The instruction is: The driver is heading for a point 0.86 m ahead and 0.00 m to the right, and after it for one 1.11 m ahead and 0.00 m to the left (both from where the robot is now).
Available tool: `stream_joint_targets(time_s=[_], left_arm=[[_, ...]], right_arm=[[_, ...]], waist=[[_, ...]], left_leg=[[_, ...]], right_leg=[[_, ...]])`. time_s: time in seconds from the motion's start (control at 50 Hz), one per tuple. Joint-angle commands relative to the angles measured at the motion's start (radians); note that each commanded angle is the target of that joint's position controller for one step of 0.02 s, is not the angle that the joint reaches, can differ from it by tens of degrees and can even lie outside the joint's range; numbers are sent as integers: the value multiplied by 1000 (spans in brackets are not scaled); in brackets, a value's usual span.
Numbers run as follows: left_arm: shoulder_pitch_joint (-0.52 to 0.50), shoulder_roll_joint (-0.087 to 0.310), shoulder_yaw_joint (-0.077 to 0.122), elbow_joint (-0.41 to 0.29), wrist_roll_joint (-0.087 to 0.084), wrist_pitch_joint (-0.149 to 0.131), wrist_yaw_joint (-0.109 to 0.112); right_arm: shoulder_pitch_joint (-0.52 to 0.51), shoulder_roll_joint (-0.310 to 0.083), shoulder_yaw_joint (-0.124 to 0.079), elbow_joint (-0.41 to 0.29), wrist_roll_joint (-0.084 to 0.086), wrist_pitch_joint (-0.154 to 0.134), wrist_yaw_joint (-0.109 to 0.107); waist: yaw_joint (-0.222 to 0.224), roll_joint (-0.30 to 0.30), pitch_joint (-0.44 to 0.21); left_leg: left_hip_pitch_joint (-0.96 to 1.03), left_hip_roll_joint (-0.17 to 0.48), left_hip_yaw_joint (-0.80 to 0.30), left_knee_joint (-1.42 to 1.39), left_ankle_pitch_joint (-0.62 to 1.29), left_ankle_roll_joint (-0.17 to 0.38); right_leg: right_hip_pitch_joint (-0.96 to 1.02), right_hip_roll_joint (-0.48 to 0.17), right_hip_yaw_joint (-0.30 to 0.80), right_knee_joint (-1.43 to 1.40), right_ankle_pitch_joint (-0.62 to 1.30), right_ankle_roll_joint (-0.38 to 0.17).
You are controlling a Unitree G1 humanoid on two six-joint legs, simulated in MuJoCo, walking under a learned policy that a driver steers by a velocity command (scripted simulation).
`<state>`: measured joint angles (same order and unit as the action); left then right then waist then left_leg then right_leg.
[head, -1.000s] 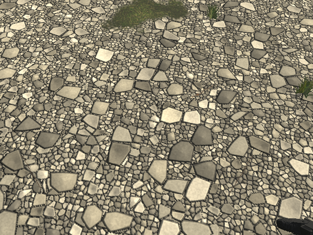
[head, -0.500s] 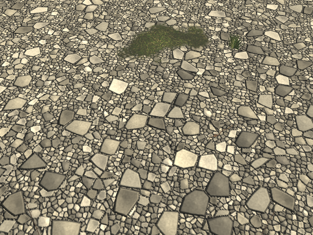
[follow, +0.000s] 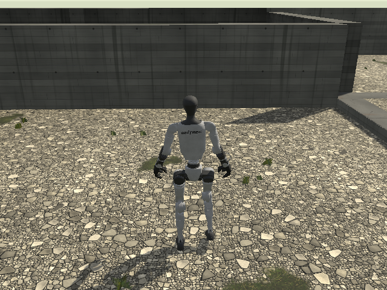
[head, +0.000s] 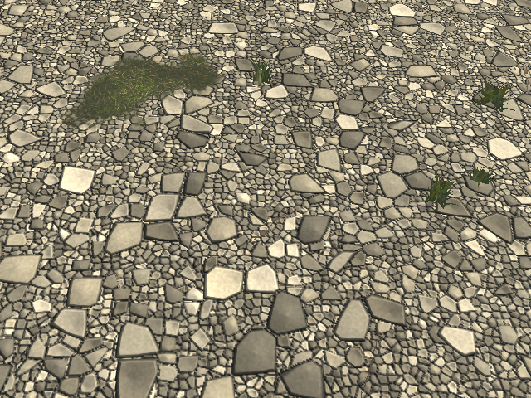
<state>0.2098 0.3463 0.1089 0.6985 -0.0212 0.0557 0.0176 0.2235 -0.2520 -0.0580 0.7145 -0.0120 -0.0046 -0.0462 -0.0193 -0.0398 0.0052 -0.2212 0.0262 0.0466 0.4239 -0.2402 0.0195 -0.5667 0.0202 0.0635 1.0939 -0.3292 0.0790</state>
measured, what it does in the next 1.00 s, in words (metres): walks ahead: right foot, then left foot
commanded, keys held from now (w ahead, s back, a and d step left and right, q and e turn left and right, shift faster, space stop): w+e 0.04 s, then e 0.20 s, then no key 0.12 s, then q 0.42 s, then w+q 0.22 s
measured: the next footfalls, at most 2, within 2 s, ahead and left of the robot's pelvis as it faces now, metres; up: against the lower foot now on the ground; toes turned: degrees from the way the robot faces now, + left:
right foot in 0.24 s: +0.09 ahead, -0.16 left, +0.00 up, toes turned -11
left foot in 0.68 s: +0.14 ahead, +0.05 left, +0.00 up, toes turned -5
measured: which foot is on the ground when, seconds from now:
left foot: down 0.00-0.24, up 0.26-0.66, down 0.68-1.00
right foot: up 0.00-0.22, down 0.24-0.72, up 0.74-1.00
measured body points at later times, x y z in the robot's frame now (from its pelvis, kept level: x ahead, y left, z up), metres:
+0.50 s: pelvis +0.06 -0.07 +0.00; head +0.09 -0.09 +0.45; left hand +0.28 +0.14 -0.09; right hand +0.12 -0.37 -0.12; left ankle +0.12 +0.08 -0.70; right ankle +0.05 -0.15 -0.74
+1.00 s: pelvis +0.11 -0.07 +0.00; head +0.14 -0.06 +0.45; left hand +0.28 +0.21 -0.09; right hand +0.23 -0.36 -0.10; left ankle +0.10 +0.05 -0.74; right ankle +0.14 -0.20 -0.73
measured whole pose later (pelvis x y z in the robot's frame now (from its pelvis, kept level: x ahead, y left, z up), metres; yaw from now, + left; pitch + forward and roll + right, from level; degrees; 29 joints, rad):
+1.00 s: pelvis +0.11 -0.07 +0.00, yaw +3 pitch +2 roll -1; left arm 0.12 0.30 0.08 0.71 -0.02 -0.04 -0.02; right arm 0.27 -0.31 -0.07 0.69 0.02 0.01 -0.02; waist -0.03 0.00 0.01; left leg -0.25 -0.03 -0.15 0.47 -0.26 0.03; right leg -0.36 0.02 0.05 0.62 -0.36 0.03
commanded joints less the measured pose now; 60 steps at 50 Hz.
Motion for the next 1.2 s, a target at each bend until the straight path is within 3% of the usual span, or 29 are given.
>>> stream_joint_targets(time_s=[0.02, 0.12, 0.18, 0.22, 0.24, 0.26, 0.28, 0.3, 0.34, 0.44, 0.52, 0.58, 0.66, 0.68, 0.7, 0.72, 0.74, 0.76, 0.8, 0.84, 0.88, 0.96, 1.02, 1.04, 1.06, 1.08, 1.1, 1.14, 1.2], left_arm=[[-142, 37, -5, -136, -2, -27, -16], [-161, 10, -20, -168, 5, -35, -38], [-126, 32, -8, -175, -2, -24, -49], [-24, 54, 11, -145, 3, -14, -48], [68, 116, 37, -127, 5, -12, -35], [106, 234, 53, -146, 12, -15, -12], [91, 215, 40, -170, 31, -37, -22], [67, 148, 19, -161, 29, -55, -30], [-21, 86, -4, -148, 14, -64, -25], [-139, -1, -45, -118, 42, -77, -9], [-104, 47, -35, -61, 51, -73, -10], [-102, 86, -21, -41, 36, -56, -5], [-95, 92, -12, -23, 12, -35, 15], [-71, 86, -9, -14, 9, -34, 19], [-58, 67, -9, -23, 24, -40, 23], [-95, 34, -15, -59, 45, -49, 24], [-194, 19, -21, -79, 48, -49, 26], [-195, 24, -16, -86, 34, -49, 19], [-134, 33, -9, -65, 18, -45, 7], [-156, 30, -9, -67, 16, -57, -5], [-184, 14, -14, -77, 7, -74, -23], [-160, 23, -12, -72, 2, -115, -40], [-56, 34, 1, -39, -8, -136, -40], [20, 54, 11, -20, -6, -140, -33], [152, 112, 24, -1, 12, -143, -20], [188, 207, 41, 14, 50, -145, -29], [116, 167, 30, -3, 43, -154, -29], [53, 70, 1, -17, 18, -158, -18], [67, 47, -9, -1, 30, -162, -7]], right_arm=[[53, -184, -50, -46, 6, -16, -10], [22, -230, -71, -41, 12, -18, 12], [5, -250, -81, -35, 36, -14, 26], [-22, -226, -75, -33, 57, -19, 29], [20, -180, -61, -21, 40, -25, 33], [20, -69, -20, -72, -36, -28, 38], [10, -132, -32, -80, -19, -35, 36], [-46, -190, -47, -75, 13, -28, 34], [-51, -189, -48, -52, 9, -16, 22], [36, -109, -19, 8, 9, 5, 25], [-32, -132, -14, -14, 17, 16, 28], [-67, -165, -25, -42, 25, 26, 28], [-42, -137, -22, -52, 23, 19, 42], [-37, -153, -26, -56, 19, 16, 44], [-23, -213, -43, -62, 14, 13, 40], [0, -270, -61, -58, 21, 12, 35], [56, -241, -56, -60, 11, 9, 34], [81, -231, -50, -57, -2, -4, 33], [16, -233, -58, -63, 25, -17, 29], [-4, -208, -52, -68, 46, -6, 22], [1, -213, -54, -79, 36, 6, 14], [-2, -243, -63, -97, 33, 4, 17], [-26, -211, -50, -112, 35, 8, 22], [-35, -171, -39, -120, 32, 4, 23], [-48, -85, -13, -136, 25, -1, 26], [-60, -91, -15, -200, 49, -15, 24], [-45, -156, -31, -190, 54, -25, 24], [-14, -186, -47, -142, 37, -24, 33], [-50, -135, -37, -148, 38, -34, 52]], waist=[[-69, 192, -11], [-59, 198, 24], [-28, 221, -17], [39, 178, -71], [74, 66, -137], [39, -265, -185], [81, -226, -265], [96, -124, -204], [46, -49, -132], [-28, -64, -141], [18, -79, -91], [31, -72, -24], [7, -48, -20], [3, -21, -30], [22, 87, -63], [34, 271, -88], [-51, 321, -96], [-60, 260, -120], [-5, 123, -113], [-6, 149, -92], [-21, 196, -51], [-14, 212, -40], [55, 188, -30], [90, 159, -46], [131, -1, -89], [104, -200, -29], [71, -157, 42], [50, -94, 81], [65, -72, 74]], left_leg=[[237, 259, -252, -221, -141, 168], [142, 259, -92, -181, 152, 166], [136, 279, -52, -89, 337, 143], [71, 241, 22, 78, 388, 78], [-53, 181, 96, 282, 306, 5], [-391, 61, 126, 639, -407, -86], [-502, -6, -45, 799, -473, -104], [-512, 33, -81, 850, -409, -99], [-489, 70, -94, 763, -266, -89], [-196, 70, -82, 473, -63, -111], [-106, 56, -65, 309, -50, -95], [-161, 42, -54, 294, -121, -72], [-137, 18, -22, 146, -26, -25], [-90, 23, -48, 71, 131, -1], [-7, 87, -152, 69, 431, 41], [86, 208, -362, 33, 586, 167], [177, 311, -523, -43, 664, 299], [216, 332, -534, -62, 649, 330], [213, 248, -429, -50, 463, 252], [168, 183, -411, -116, 50, 209], [114, 156, -434, -171, -181, 211], [-13, 132, -444, -159, -236, 202], [-144, 82, -461, -94, -312, 152], [-237, 43, -436, -8, -345, 112], [-381, -47, -317, 289, -389, 45], [-603, -108, -225, 513, -391, 22], [-659, -19, -245, 652, -313, 15], [-665, 13, -217, 716, -156, 2], [-637, 45, -182, 736, 19, -20]], right_leg=[[-202, -53, -18, -103, 16, 14], [7, -60, -104, -337, -32, -20], [129, -32, -139, -466, 27, -61], [339, 11, -151, -644, 172, -116], [548, -29, -58, -697, 330, -159], [772, -318, 328, -650, 775, -277], [721, -447, 501, -705, 701, -464], [672, -389, 381, -717, 685, -440], [568, -282, 238, -714, 621, -342], [393, -201, 46, -752, 694, -302], [373, -235, 54, -774, 558, -312], [392, -279, 102, -769, 435, -325], [455, -287, 86, -680, 494, -286], [447, -254, 52, -635, 446, -242], [390, -176, -25, -520, 348, -180], [232, -24, -154, -356, 162, -87], [62, 57, -105, -175, -241, -47], [-15, 42, -20, -2, -364, -43], [-68, -7, 14, 20, -248, -39], [-41, -20, -14, -130, -131, -34], [2, -3, -28, -257, -81, -28], [192, 29, -47, -472, -51, -42], [412, 30, -61, -660, 113, -63], [541, -22, -22, -680, 102, -80], [684, -224, 203, -764, -77, -138], [657, -424, 606, -911, -396, -270], [600, -446, 642, -938, -498, -313], [575, -344, 408, -925, -316, -252], [551, -274, 161, -942, 31, -218]])
Velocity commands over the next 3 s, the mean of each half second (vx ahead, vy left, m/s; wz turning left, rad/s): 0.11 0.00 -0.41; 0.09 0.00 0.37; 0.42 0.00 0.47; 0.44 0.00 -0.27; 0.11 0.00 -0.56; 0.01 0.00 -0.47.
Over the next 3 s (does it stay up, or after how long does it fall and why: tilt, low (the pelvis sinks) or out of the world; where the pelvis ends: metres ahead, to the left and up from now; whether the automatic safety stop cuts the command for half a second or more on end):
stays up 0.70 0.09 -0.01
